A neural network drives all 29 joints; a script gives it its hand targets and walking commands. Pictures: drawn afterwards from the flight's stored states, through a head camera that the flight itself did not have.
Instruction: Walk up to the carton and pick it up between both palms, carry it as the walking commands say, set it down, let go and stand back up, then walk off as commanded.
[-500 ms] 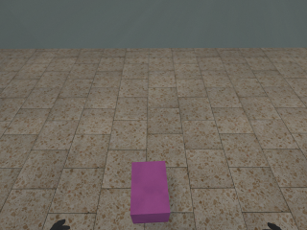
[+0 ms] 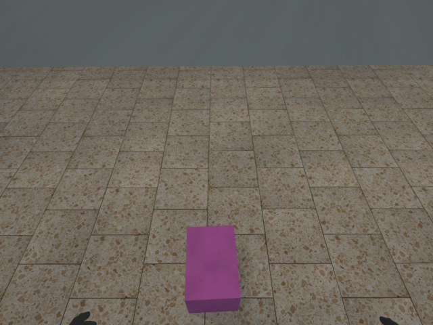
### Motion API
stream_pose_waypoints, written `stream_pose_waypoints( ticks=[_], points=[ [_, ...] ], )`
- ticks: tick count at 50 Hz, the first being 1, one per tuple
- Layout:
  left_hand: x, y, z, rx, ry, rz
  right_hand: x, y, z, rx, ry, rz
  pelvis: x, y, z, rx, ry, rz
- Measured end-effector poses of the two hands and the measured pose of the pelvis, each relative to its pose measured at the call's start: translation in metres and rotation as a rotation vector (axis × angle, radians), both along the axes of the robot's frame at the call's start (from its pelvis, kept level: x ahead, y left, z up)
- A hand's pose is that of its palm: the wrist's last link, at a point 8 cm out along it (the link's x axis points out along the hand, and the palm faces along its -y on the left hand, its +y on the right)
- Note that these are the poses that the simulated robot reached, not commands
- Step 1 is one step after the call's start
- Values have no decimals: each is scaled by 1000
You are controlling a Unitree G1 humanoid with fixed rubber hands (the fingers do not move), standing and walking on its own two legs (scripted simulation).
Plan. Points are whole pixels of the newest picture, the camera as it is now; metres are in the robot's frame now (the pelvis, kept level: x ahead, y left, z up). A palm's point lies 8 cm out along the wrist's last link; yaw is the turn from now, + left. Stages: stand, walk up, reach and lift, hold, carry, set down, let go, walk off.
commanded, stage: stand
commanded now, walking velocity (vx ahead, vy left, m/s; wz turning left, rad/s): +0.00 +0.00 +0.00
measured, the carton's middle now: (211, 268) +0.46 +0.06 -0.68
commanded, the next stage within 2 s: walk off in 0.02 s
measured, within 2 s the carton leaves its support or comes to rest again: rests again in 1.70 s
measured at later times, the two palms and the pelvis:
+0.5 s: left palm out of the picture +0.11 +0.24 -0.12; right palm out of the picture +0.01 -0.32 -0.14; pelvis +0.04 -0.03 -0.01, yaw -7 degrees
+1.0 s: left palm (155, 272) +0.26 +0.17 -0.15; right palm (369, 210) +0.41 -0.37 -0.12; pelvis +0.27 -0.09 -0.03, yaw -19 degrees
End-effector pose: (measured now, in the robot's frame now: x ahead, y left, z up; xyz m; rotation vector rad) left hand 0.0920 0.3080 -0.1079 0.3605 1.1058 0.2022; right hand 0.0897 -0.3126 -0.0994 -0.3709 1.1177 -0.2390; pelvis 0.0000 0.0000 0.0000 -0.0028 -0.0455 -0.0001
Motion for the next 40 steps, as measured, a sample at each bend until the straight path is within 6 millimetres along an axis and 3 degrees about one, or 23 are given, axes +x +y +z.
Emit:
stream_pose_waypoints(
  ticks=[12,19,24,28,30,32,36,40],
  points=[
    [-4,-1,-2,-5,22,6,-3,1,-2,5,15,-6,0,0,0,1,3,-1],
    [-19,-28,-18,-41,130,-20,-35,9,-25,53,105,-76,15,-6,-5,19,14,-51],
    [12,-60,-15,-59,129,-77,-77,-1,-40,96,202,-174,36,-26,-6,25,24,-103],
    [50,-88,-18,-49,99,-116,-86,-20,-56,131,239,-228,58,-52,-16,20,27,-141],
    [57,-100,-22,-47,104,-109,-71,-29,-60,142,230,-222,70,-64,-20,15,31,-147],
    [52,-111,-22,-55,151,-93,-40,-36,-56,157,173,-210,85,-73,-16,17,35,-156],
    [47,-131,-17,-74,242,-68,43,-46,-41,180,24,-165,118,-86,-6,21,45,-190],
    [62,-144,-15,-86,296,-54,125,-53,-29,191,-84,-136,155,-94,-3,32,60,-229]
  ],
)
